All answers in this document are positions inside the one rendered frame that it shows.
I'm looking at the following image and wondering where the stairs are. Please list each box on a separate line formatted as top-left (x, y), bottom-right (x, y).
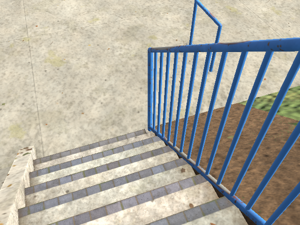
top-left (18, 128), bottom-right (248, 225)

